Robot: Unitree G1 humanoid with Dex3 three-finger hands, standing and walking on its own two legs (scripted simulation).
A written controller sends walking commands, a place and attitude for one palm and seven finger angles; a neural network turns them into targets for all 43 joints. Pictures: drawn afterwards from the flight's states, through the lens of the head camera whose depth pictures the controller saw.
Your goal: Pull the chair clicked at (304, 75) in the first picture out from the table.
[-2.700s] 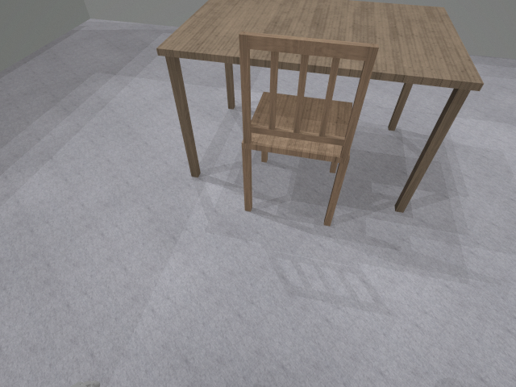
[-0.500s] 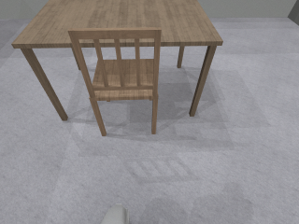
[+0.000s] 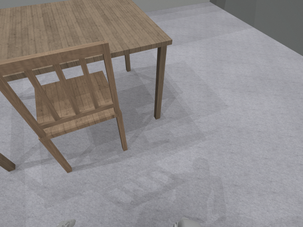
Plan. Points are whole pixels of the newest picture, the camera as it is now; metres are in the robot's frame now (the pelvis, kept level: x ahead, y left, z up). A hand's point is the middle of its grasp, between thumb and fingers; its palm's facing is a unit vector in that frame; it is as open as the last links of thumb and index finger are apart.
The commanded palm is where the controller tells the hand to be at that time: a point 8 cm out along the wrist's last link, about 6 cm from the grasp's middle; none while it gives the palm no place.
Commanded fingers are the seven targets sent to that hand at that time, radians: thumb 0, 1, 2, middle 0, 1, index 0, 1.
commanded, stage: walk to a spot facing it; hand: left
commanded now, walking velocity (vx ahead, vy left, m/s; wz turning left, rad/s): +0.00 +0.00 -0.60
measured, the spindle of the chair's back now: (68, 91) +0.65 +0.39 -0.09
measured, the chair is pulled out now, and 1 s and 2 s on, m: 0.00 0.00 0.00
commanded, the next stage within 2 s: turn to face it in 0.12 s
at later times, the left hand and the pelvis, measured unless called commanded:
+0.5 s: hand (96, 222) +0.17 +0.18 -0.17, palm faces -0.08 -0.99 -0.14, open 7.4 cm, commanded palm none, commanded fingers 0.00 0.90 0.90 -0.20 -0.30 -0.20 -0.30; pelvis +0.05 +0.02 +0.00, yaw -5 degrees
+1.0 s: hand out of the picture +0.06 +0.20 -0.14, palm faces +0.24 -0.92 -0.31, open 7.4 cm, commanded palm none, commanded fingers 0.00 0.90 0.90 -0.20 -0.30 -0.20 -0.30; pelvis +0.02 -0.02 +0.00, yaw +13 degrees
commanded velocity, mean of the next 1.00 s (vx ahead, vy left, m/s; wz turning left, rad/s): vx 0.00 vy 0.00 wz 0.35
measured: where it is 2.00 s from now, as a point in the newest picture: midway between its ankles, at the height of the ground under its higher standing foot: outside the picture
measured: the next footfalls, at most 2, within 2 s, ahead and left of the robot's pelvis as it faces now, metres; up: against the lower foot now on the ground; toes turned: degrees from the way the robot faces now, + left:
right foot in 0.10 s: +0.08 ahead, -0.13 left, +0.00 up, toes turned -10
left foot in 0.44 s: +0.11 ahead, +0.12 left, +0.00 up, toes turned -4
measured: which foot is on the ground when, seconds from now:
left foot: down 0.00-0.10, up 0.12-0.42, down 0.44-0.86, up 0.88-1.00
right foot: up 0.00-0.08, down 0.10-0.46, up 0.48-0.84, down 0.86-1.00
